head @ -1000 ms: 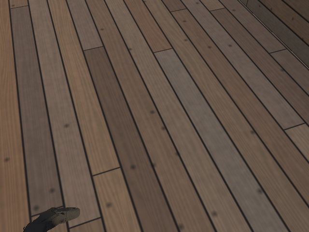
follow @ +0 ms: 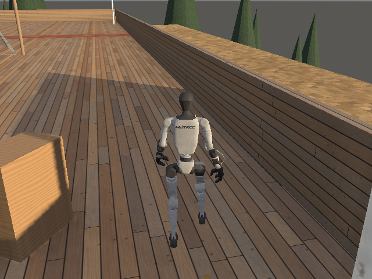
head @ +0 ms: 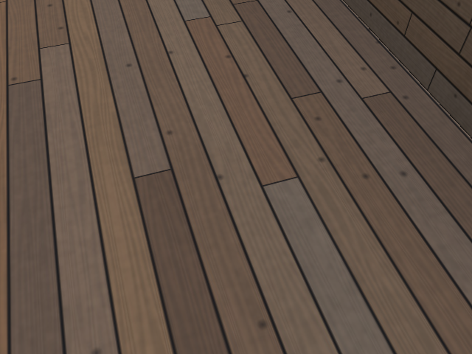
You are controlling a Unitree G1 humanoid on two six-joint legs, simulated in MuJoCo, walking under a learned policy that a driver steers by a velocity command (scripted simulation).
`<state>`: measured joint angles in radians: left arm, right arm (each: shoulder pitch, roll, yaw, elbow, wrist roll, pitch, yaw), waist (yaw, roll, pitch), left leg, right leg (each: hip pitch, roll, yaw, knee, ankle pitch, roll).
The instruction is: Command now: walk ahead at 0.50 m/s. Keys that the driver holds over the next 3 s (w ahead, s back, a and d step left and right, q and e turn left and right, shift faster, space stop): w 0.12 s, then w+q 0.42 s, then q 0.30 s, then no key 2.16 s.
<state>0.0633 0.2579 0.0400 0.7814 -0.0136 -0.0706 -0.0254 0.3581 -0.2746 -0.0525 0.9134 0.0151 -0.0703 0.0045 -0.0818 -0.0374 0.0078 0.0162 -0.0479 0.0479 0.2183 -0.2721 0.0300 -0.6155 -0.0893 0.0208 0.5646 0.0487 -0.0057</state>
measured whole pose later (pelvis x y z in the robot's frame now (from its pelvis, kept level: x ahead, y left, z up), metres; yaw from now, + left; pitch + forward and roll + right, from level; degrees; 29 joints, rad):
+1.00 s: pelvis +0.47 +0.03 +0.00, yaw +25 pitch +3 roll +0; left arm 0.09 0.30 0.06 0.78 0.01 -0.02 0.04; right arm 0.18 -0.29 -0.07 0.71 0.00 0.01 -0.02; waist -0.03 -0.03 0.05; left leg -0.31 -0.12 -0.10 0.43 -0.16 0.08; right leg -0.60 -0.06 0.09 0.84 -0.23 0.09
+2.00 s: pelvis +0.54 +0.02 +0.00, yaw +26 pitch -2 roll +0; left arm 0.14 0.25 0.03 1.03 0.00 -0.01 0.03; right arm 0.21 -0.23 -0.04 0.95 -0.01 0.00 -0.03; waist 0.01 0.00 0.05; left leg -0.15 -0.04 -0.09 0.49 -0.30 0.01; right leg -0.22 0.01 0.02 0.50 -0.24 0.00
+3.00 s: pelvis +0.54 +0.01 +0.00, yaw +26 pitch -1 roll +0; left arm 0.23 0.20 0.01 1.09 0.00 -0.01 0.04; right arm 0.29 -0.18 -0.01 1.10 0.00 -0.01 -0.04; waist 0.01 0.00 0.04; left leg -0.17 -0.02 -0.08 0.48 -0.29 -0.01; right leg -0.25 0.03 0.03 0.50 -0.23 -0.02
